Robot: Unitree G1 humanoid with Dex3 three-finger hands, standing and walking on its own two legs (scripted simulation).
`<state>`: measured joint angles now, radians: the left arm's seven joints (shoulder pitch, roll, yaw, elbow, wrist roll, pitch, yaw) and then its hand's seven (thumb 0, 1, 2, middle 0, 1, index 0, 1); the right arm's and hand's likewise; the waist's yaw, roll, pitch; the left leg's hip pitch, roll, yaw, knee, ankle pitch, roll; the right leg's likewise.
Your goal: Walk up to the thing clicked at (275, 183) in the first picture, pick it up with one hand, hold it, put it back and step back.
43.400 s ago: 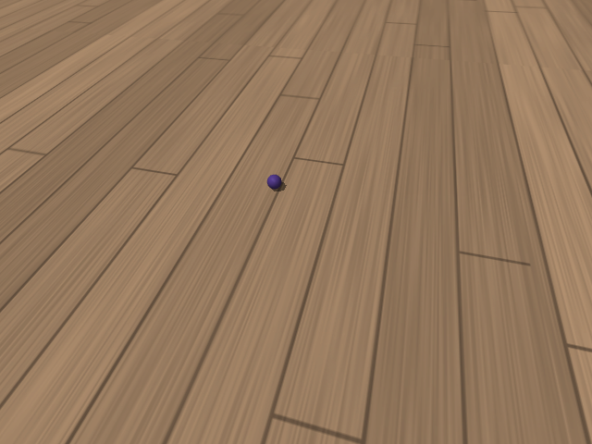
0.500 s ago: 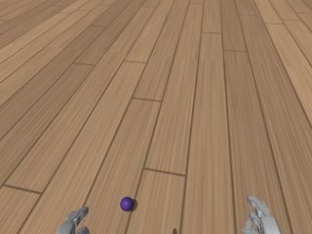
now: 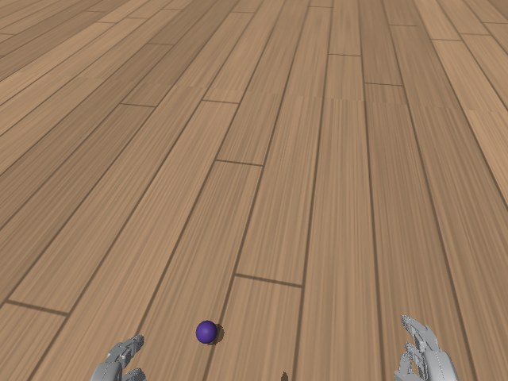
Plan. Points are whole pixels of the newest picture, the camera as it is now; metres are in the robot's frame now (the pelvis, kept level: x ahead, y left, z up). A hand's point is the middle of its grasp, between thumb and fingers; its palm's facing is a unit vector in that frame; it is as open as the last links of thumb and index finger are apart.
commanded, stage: stand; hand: left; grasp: from above
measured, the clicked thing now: (206, 331) +0.47 +0.20 -0.68
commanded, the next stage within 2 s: none
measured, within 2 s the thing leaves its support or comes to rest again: neither
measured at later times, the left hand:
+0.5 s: hand out of the picture +0.05 +0.25 -0.11, palm faces +0.05 -0.95 -0.32, open 7.4 cm
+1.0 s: hand out of the picture +0.02 +0.25 -0.10, palm faces +0.04 -0.94 -0.33, open 7.4 cm
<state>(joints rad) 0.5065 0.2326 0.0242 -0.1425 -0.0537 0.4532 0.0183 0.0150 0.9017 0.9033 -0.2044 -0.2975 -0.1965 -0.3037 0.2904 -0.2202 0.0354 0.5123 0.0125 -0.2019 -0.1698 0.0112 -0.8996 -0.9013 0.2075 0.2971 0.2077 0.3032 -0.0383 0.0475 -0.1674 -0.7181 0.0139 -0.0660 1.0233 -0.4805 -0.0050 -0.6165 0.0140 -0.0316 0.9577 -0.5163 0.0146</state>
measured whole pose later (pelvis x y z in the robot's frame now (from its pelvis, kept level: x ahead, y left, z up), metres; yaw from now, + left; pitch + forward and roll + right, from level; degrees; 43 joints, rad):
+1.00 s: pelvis -0.01 +0.01 +0.07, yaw +1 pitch -4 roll +0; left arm 0.18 0.29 0.03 1.13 0.03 0.00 0.02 0.01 0.90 0.90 -0.21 -0.30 -0.20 -0.30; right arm 0.15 -0.29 -0.04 1.12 -0.02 0.01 -0.01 0.00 -0.90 -0.90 0.21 0.30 0.21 0.30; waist 0.01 0.01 0.06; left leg -0.14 -0.03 -0.04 0.37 -0.16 0.02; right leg -0.06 -0.04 -0.01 0.36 -0.22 0.04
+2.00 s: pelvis +0.00 -0.01 +0.07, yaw +1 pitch -3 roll +0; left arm 0.13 0.32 0.02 1.13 0.02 0.00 0.01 0.01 0.90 0.90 -0.21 -0.30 -0.20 -0.30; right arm 0.11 -0.32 -0.01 1.15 -0.01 0.00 0.00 0.00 -0.90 -0.90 0.21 0.30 0.21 0.30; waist 0.00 0.01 0.06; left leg -0.12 0.00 -0.04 0.33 -0.15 -0.01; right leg -0.06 -0.02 -0.01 0.33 -0.22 0.01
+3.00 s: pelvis -0.07 +0.02 +0.05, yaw +0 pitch -2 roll -1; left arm 0.04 0.41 0.07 0.89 0.00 0.06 0.02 0.01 0.90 0.90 -0.21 -0.30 -0.20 -0.30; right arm 0.13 -0.36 -0.04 0.92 -0.02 0.03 0.00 0.00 -0.90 -0.90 0.21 0.30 0.21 0.30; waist -0.02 -0.03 0.21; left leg -0.32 -0.02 -0.01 0.60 -0.24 0.04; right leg -0.43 0.10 0.15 1.15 -0.55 -0.02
